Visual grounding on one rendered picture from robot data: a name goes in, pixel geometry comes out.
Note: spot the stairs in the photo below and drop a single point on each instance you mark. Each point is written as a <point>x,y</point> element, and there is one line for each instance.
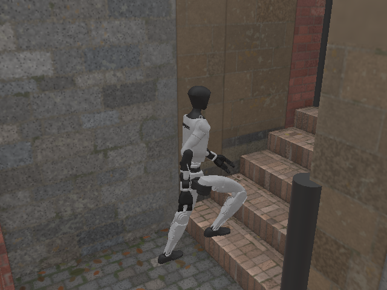
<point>253,253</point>

